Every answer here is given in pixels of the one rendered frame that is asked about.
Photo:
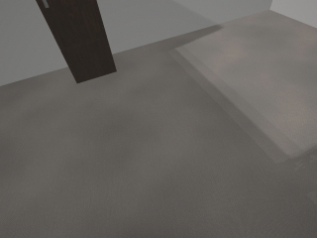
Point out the cupboard door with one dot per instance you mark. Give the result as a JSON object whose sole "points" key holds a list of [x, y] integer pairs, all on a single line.
{"points": [[73, 21]]}

